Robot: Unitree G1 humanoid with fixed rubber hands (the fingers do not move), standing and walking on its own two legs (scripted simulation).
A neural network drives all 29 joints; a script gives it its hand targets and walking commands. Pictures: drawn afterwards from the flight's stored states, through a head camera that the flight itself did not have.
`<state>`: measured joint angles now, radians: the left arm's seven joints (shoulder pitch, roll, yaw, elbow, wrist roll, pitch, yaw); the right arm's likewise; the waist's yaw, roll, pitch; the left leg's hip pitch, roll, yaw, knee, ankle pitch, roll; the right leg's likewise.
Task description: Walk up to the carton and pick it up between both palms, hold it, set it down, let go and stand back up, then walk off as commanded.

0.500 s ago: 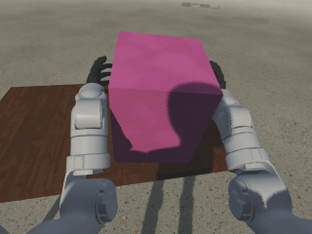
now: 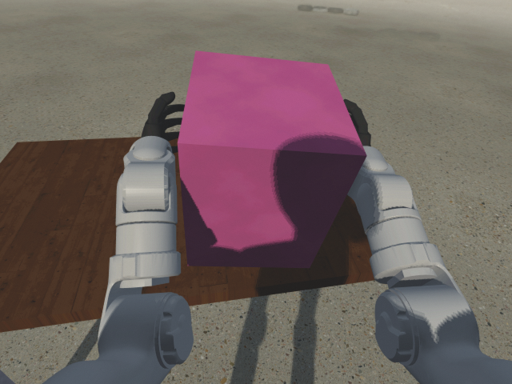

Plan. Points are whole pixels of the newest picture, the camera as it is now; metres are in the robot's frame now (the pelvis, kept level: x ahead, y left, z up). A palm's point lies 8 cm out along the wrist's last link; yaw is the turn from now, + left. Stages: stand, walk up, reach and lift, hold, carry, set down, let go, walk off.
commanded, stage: hold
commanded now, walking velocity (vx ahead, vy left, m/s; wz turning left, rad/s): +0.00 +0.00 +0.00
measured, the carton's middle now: (256, 167) +0.38 +0.02 +0.20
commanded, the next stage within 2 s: set down in 0.36 s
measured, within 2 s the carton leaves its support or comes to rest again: neither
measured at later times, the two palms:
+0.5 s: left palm (158, 144) +0.36 +0.16 +0.25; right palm (357, 152) +0.38 -0.13 +0.24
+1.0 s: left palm (175, 151) +0.41 +0.15 +0.21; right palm (354, 156) +0.41 -0.14 +0.21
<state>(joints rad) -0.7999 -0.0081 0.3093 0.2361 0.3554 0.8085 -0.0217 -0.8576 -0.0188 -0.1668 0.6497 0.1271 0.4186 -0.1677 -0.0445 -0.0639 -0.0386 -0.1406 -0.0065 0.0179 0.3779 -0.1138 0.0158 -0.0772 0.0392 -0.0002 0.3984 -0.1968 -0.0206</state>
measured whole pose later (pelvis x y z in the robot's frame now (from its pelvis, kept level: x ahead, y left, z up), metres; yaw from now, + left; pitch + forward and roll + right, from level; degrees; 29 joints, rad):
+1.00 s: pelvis +0.02 -0.01 +0.00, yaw +0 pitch -6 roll +1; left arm -0.78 -0.05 0.42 0.37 0.41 0.51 -0.08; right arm -0.84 0.03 -0.24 0.76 0.02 0.09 -0.14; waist -0.04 -0.06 0.02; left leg -0.11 -0.01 0.02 0.35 -0.12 0.01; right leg -0.06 0.04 0.00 0.40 -0.22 -0.03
